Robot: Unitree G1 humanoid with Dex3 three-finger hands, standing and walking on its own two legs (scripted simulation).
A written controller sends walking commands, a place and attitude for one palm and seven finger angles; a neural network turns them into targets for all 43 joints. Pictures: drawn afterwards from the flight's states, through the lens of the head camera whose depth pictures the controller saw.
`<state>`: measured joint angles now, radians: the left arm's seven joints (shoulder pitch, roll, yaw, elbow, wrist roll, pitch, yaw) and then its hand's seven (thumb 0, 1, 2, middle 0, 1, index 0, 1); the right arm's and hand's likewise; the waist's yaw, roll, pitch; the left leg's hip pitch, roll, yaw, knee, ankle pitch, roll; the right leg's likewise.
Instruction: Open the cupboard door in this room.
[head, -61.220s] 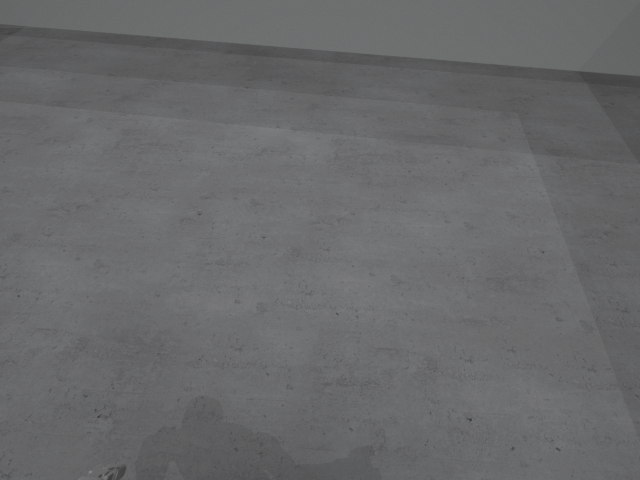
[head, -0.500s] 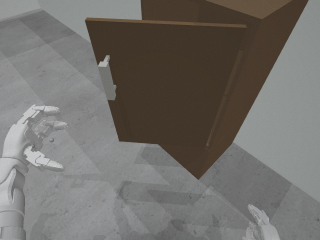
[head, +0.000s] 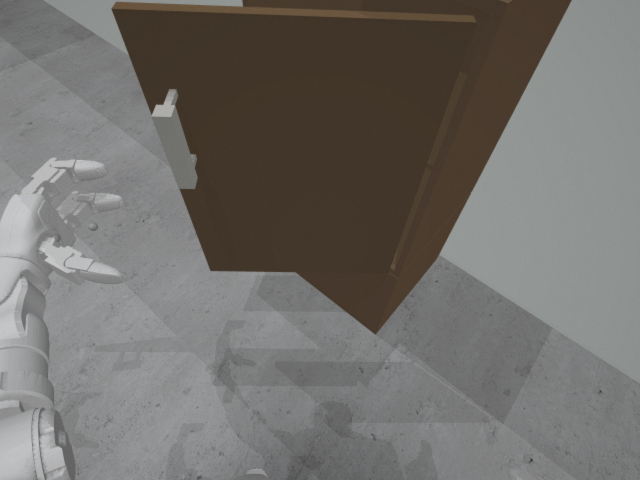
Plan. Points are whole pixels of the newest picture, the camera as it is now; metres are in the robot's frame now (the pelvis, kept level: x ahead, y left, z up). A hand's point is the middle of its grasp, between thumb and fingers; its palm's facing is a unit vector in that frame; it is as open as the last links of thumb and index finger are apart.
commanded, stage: move the hooked fingers beside the handle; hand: left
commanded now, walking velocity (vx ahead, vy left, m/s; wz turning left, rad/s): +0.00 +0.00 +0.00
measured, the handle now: (180, 140) +0.56 +0.22 +0.08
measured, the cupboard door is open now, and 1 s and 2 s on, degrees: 41 41 41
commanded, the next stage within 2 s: slide the fingers in behind the handle in 1.72 s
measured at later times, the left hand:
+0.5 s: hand (100, 193) +0.44 +0.29 +0.10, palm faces +0.02 -1.00 +0.01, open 14.0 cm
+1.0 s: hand (121, 150) +0.51 +0.28 +0.10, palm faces +0.02 -1.00 +0.00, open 14.0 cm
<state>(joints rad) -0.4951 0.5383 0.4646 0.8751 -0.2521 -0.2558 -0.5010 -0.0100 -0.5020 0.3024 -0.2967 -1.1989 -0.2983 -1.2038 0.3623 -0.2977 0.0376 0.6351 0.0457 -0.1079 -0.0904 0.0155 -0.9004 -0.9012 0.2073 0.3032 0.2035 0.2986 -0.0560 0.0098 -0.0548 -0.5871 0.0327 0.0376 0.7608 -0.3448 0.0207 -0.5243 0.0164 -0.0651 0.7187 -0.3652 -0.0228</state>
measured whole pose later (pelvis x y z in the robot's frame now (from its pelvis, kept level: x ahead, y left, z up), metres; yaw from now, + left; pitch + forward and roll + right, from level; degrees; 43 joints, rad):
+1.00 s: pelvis +0.00 +0.01 -0.02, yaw -2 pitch +19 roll -3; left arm -0.96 0.80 0.54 1.28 -0.10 -0.28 -0.48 -0.01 -0.50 0.30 -0.30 -1.20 -0.30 -1.20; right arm 0.45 -0.30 0.06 0.62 0.01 0.07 -0.06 0.01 -0.90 -0.90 0.21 0.30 0.20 0.30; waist -0.19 0.01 -0.07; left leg -0.84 0.07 0.04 0.89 -0.39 0.03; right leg -0.76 0.05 -0.06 0.80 -0.38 -0.01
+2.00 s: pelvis +0.00 +0.01 -0.02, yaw -2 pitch +19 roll -4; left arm -0.92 0.75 0.51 1.25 -0.13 -0.30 -0.46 -0.01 -0.50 0.30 -0.30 -1.20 -0.30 -1.20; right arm 0.43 -0.30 0.06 0.61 0.02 0.09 -0.05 0.01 -0.90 -0.90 0.21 0.30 0.20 0.30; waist -0.17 0.01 -0.08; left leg -0.84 0.07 0.03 0.92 -0.40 0.03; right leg -0.76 0.05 -0.07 0.82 -0.39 -0.02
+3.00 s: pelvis +0.01 +0.01 -0.02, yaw -1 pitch +17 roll -3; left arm -0.88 0.54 0.41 1.16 -0.12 -0.32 -0.28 -0.01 -0.50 0.30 -0.30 -1.20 -0.30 -1.20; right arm 0.41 -0.28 0.04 0.62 0.01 0.07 -0.02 0.01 -0.90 -0.90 0.21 0.30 0.20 0.30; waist -0.15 0.02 -0.10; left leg -0.80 0.06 0.03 0.90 -0.41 0.02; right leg -0.72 0.04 -0.06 0.82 -0.41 -0.02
